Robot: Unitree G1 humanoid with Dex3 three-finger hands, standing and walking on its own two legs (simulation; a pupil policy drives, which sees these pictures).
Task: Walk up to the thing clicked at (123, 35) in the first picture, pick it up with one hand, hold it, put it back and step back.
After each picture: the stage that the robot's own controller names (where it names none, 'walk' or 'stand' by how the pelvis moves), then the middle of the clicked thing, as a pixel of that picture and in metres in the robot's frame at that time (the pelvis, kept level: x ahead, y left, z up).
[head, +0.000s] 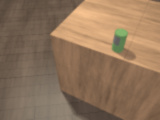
stand; (119, 41) +0.68 -0.16 -0.07
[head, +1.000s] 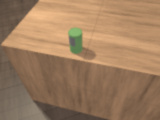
walk; (75, 41) +0.62 +0.11 -0.04
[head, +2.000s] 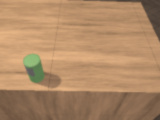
stand; (34, 68) +0.44 +0.22 -0.05
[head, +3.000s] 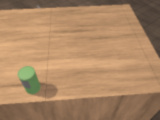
stand; (29, 80) +0.41 +0.24 -0.07
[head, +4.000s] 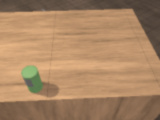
stand; (32, 79) +0.43 +0.24 -0.07
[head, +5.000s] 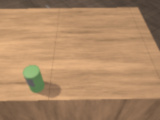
stand; (34, 79) +0.42 +0.23 -0.07
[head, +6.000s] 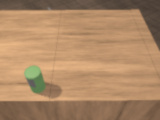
stand; (35, 80) +0.42 +0.23 -0.07
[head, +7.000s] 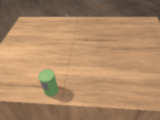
rise first; (49, 83) +0.42 +0.20 -0.07
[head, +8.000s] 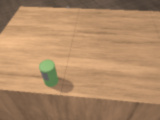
go down; (49, 73) +0.45 +0.20 -0.07
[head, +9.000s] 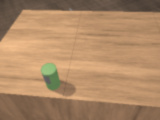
go down; (51, 77) +0.44 +0.20 -0.07
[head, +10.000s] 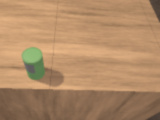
go down; (34, 64) +0.43 +0.18 -0.01
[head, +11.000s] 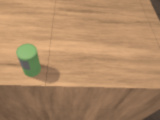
approach; (29, 61) +0.44 +0.19 +0.00
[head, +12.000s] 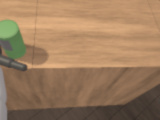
close in; (11, 40) +0.47 +0.20 +0.03
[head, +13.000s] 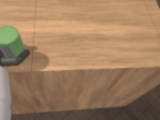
lift; (12, 46) +0.46 +0.20 +0.03
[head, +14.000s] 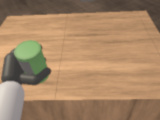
lift; (33, 63) +0.33 +0.16 +0.18
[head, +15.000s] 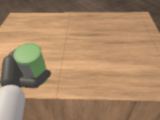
hold; (33, 66) +0.32 +0.16 +0.17
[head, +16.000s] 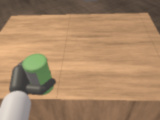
hold; (39, 75) +0.32 +0.15 +0.13
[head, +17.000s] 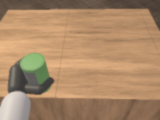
crouch; (37, 74) +0.33 +0.16 +0.12
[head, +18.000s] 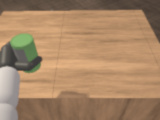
crouch; (27, 54) +0.40 +0.20 +0.13
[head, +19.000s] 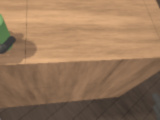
lower; out of the picture +0.49 +0.21 +0.04
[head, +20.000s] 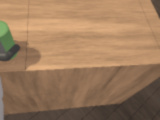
lower; (2, 41) +0.47 +0.21 +0.04
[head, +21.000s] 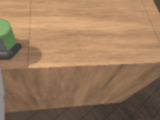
lower; (3, 40) +0.48 +0.21 +0.04
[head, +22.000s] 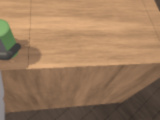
lower; (3, 40) +0.47 +0.21 +0.04
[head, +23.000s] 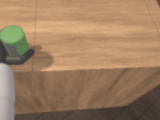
loosen; (17, 45) +0.46 +0.18 +0.03
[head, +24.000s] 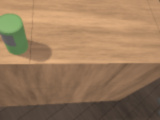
rise; (14, 35) +0.47 +0.18 +0.04
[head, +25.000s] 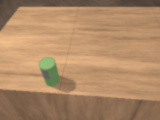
sink last; (49, 72) +0.44 +0.19 -0.02
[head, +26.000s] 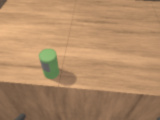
stand; (49, 64) +0.45 +0.18 -0.01
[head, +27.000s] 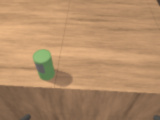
stand; (44, 65) +0.44 +0.18 +0.00
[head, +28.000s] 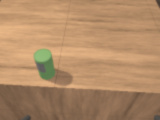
stand; (45, 64) +0.44 +0.18 +0.00
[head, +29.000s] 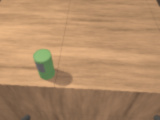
stand; (44, 64) +0.44 +0.18 +0.00
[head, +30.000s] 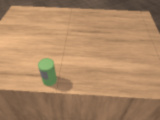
stand; (47, 72) +0.45 +0.18 -0.05
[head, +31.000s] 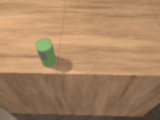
walk; (46, 53) +0.49 +0.18 -0.05
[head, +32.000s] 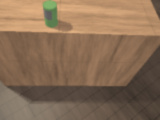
walk; (50, 14) +0.71 +0.19 -0.06
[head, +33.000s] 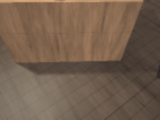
stand; out of the picture +1.03 +0.28 -0.04
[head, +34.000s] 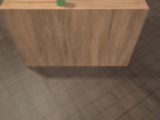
stand; out of the picture +1.07 +0.22 -0.06
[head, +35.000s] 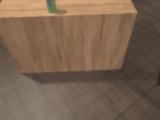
stand; (51, 3) +1.07 +0.26 -0.07
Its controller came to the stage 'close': yes
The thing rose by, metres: 0.22
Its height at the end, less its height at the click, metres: +0.00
